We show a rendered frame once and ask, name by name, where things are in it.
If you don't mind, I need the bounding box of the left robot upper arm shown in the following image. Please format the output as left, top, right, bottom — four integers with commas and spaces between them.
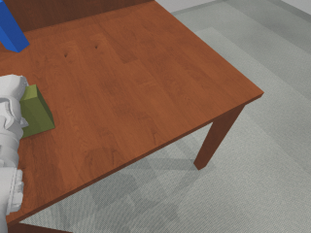
0, 167, 24, 233

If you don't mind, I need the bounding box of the left robot forearm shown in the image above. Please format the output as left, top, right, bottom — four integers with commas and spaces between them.
0, 95, 23, 168

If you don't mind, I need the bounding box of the sponge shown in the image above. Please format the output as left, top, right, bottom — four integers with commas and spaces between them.
19, 84, 55, 139

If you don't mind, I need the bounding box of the robot left hand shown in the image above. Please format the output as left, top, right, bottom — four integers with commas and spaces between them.
0, 74, 29, 128

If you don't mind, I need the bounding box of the table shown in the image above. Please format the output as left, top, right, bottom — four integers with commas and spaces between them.
0, 0, 264, 233

